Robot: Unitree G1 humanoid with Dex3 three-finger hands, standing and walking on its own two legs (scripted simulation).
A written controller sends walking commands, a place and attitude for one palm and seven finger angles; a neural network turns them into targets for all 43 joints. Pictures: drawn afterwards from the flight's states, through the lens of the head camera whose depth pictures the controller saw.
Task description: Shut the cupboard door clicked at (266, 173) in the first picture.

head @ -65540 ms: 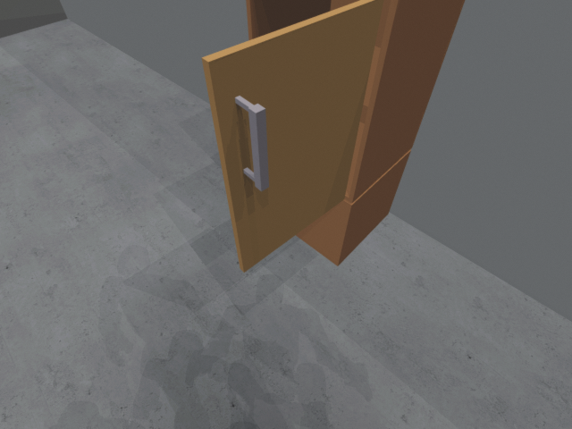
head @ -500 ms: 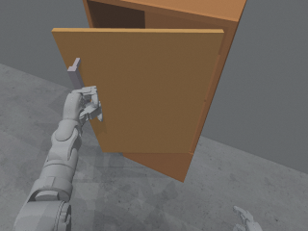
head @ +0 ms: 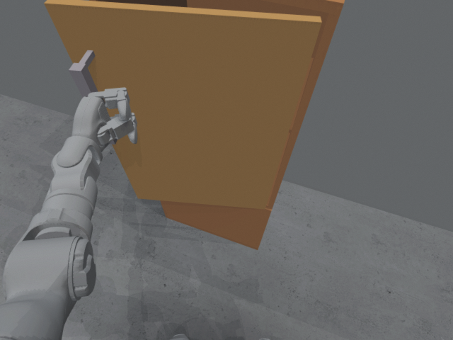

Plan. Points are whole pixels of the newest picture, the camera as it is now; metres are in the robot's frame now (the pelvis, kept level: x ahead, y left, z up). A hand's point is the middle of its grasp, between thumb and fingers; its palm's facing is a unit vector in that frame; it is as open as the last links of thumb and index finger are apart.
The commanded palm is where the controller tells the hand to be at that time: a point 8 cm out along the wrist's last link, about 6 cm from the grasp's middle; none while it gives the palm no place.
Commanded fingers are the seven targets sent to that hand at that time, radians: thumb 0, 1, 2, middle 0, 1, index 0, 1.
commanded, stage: push the door shut along its arc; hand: left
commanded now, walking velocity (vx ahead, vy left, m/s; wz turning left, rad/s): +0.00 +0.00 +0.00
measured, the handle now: (101, 101) +0.53 +0.22 +0.11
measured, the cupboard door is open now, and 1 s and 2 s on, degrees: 15 1 0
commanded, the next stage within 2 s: pull the fist back off the door in 1.20 s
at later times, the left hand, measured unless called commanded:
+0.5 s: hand (155, 96) +0.53 +0.11 +0.12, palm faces -0.26 -0.96 +0.01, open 3.1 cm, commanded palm +0.52 +0.17 +0.12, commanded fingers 0.00 0.90 0.90 -1.30 -1.50 -1.30 -1.50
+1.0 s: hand (169, 84) +0.56 +0.09 +0.13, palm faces -0.35 -0.94 -0.01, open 3.3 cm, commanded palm +0.58 +0.12 +0.12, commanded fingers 0.00 0.90 0.90 -1.30 -1.50 -1.30 -1.50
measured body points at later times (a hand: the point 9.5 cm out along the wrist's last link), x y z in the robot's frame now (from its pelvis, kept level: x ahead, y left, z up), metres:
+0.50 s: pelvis +0.01 +0.01 -0.01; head +0.11 +0.01 +0.43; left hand +0.54 +0.16 +0.13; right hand -0.01 -0.27 -0.12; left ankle +0.03 +0.09 -0.71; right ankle -0.01 -0.10 -0.71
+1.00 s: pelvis +0.01 +0.00 -0.02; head +0.15 +0.00 +0.41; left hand +0.58 +0.14 +0.13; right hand -0.03 -0.29 -0.12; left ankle +0.03 +0.09 -0.71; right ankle -0.01 -0.10 -0.71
